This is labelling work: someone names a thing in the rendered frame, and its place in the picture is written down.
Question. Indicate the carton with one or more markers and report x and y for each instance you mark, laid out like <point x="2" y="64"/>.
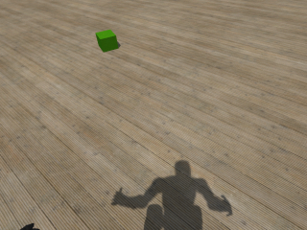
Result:
<point x="107" y="40"/>

